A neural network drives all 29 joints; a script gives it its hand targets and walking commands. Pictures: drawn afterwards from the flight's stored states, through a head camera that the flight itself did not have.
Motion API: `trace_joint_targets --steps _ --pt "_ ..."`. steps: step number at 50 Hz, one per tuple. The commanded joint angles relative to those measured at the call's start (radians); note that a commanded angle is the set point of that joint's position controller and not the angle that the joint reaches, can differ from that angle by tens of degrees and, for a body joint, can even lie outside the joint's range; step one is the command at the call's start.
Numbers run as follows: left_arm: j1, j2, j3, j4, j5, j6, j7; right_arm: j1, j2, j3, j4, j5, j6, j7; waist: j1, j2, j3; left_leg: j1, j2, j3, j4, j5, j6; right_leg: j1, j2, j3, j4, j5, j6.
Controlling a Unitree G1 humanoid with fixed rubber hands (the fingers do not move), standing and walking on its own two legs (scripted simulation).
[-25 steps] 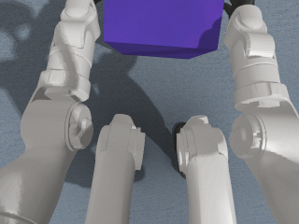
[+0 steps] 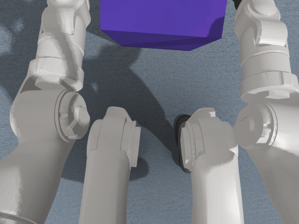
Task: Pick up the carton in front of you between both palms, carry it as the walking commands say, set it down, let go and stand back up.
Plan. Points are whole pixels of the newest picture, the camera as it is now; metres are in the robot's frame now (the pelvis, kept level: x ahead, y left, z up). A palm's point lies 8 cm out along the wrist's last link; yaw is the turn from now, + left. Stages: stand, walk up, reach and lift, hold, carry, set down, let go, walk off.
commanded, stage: set down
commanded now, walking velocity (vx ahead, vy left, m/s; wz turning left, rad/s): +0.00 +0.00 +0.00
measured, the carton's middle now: out of the picture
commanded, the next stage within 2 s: let go in 1.64 s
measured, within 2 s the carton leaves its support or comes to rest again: neither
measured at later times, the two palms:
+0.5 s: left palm out of the picture +0.56 +0.18 -0.20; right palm (250, 0) +0.55 -0.18 -0.20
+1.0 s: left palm out of the picture +0.58 +0.19 -0.04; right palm out of the picture +0.56 -0.19 -0.04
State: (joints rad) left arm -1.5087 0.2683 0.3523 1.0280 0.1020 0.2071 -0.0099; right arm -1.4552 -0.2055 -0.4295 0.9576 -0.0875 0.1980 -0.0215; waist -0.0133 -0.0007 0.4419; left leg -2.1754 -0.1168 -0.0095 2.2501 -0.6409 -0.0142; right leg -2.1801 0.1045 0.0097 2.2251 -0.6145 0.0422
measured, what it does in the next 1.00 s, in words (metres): rises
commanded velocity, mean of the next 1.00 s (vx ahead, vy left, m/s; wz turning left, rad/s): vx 0.00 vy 0.00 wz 0.00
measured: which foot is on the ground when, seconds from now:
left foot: down 0.00-1.00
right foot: down 0.00-1.00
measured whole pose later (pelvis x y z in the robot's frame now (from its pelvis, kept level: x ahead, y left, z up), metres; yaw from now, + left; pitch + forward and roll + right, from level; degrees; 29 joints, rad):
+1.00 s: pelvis +0.00 +0.00 +0.07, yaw +0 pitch +42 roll -1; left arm -1.47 0.39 0.18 1.09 -0.11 0.17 0.07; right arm -1.42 -0.32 -0.24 1.03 0.11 0.17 -0.12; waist -0.02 0.00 0.15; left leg -2.14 -0.06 0.00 1.99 -0.58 0.01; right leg -2.15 0.06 -0.01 1.97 -0.55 0.01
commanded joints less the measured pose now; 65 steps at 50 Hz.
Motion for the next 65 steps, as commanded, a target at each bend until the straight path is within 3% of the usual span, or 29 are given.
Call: trace_joint_targets --steps 1,11,15,16,19,21,23,28,32,38,44,51,59,65 --pt "-0.369 -0.716 -0.223 0.04 -0.035 0.022 -0.201 -0.419 0.679 0.264 0.058 0.033 0.032 0.202 -0.008 0.018 -0.714 0.286 -0.01 -0.001 -0.207 0.153 0.041 0.298 0.02 -0.034 -0.163 0.138 -0.058" --pt "-0.304 -0.656 -0.211 0.064 -0.014 0.019 -0.201 -0.349 0.636 0.233 0.09 0.013 0.026 0.206 -0.005 0.023 -0.645 0.305 -0.002 -0.001 -0.189 0.17 0.038 0.317 0.015 -0.034 -0.144 0.159 -0.05" --pt "-0.277 -0.54 -0.192 0.05 0.001 -0.005 -0.172 -0.314 0.523 0.203 0.084 0.017 -0.006 0.171 -0.006 0.019 -0.696 0.36 0.007 0.008 -0.174 0.221 0.016 0.371 0.004 -0.042 -0.132 0.205 -0.027" --pt "-0.255 -0.445 -0.17 0.051 0.006 -0.017 -0.151 -0.289 0.431 0.177 0.09 0.014 -0.018 0.149 -0.005 0.019 -0.716 0.376 0.011 0.014 -0.169 0.237 0.008 0.385 -0.001 -0.047 -0.127 0.219 -0.019" --pt "-0.165 0.125 -0.068 0.011 -0.003 -0.085 0.006 -0.173 -0.153 0.058 0.054 0.007 -0.091 -0.004 -0.018 0.021 -0.852 0.47 0.027 0.02 -0.17 0.313 -0.017 0.465 -0.018 -0.064 -0.12 0.289 0.005" --pt "-0.252 0.233 -0.099 -0.02 -0.083 -0.124 0.07 -0.253 -0.258 0.084 0.025 0.068 -0.13 -0.068 -0.016 0.029 -1.014 0.515 0.04 0.002 -0.146 0.434 -0.018 0.489 -0.027 -0.046 -0.098 0.398 0.004" --pt "-0.299 0.267 -0.152 -0.031 -0.166 -0.147 0.095 -0.297 -0.29 0.14 0.013 0.144 -0.15 -0.088 -0.02 0.03 -1.15 0.54 0.052 -0.008 -0.119 0.515 -0.011 0.513 -0.04 -0.035 -0.073 0.488 -0.001" --pt "-0.316 0.272 -0.286 -0.031 -0.324 -0.153 0.089 -0.312 -0.278 0.281 0.021 0.298 -0.151 -0.087 -0.024 0.027 -1.299 0.565 0.068 -0.002 -0.114 0.531 0.001 0.593 -0.06 -0.028 -0.069 0.536 -0.019" --pt "-0.309 0.286 -0.309 -0.031 -0.357 -0.127 0.088 -0.308 -0.285 0.301 0.008 0.334 -0.124 -0.091 -0.022 0.025 -1.376 0.595 0.072 0.013 -0.147 0.466 0.005 0.63 -0.063 -0.037 -0.111 0.476 -0.025" --pt "-0.321 0.315 -0.259 -0.118 -0.311 -0.072 0.111 -0.315 -0.304 0.269 -0.094 0.309 -0.07 -0.119 -0.012 0.034 -1.574 0.682 0.056 0.039 -0.247 0.406 0.016 0.718 -0.044 -0.057 -0.212 0.428 -0.034" --pt "-0.251 0.256 -0.192 -0.04 -0.238 -0.039 0.099 -0.226 -0.253 0.2 -0.026 0.232 -0.037 -0.111 -0.018 0.035 -1.354 0.57 0.052 0.024 -0.368 0.319 0.015 0.565 -0.042 -0.051 -0.336 0.32 -0.032" --pt "-0.208 0.226 -0.144 -0.042 -0.185 -0.052 0.074 -0.192 -0.224 0.158 -0.046 0.176 -0.045 -0.088 -0.013 0.031 -1.392 0.589 0.049 0.027 -0.487 0.367 0.004 0.596 -0.037 -0.053 -0.457 0.366 -0.018" --pt "-0.197 0.256 -0.137 -0.172 -0.189 -0.019 0.065 -0.17 -0.243 0.165 -0.173 0.188 -0.01 -0.086 -0.015 0.034 -1.613 0.781 0.035 0.04 -0.625 0.464 0.0 0.78 -0.025 -0.062 -0.595 0.463 -0.015" --pt "-0.143 0.248 -0.128 -0.206 -0.183 0.001 0.049 -0.114 -0.237 0.159 -0.21 0.186 0.009 -0.075 -0.017 0.043 -1.635 0.888 0.031 0.034 -0.738 0.531 -0.006 0.842 -0.021 -0.061 -0.712 0.511 -0.011"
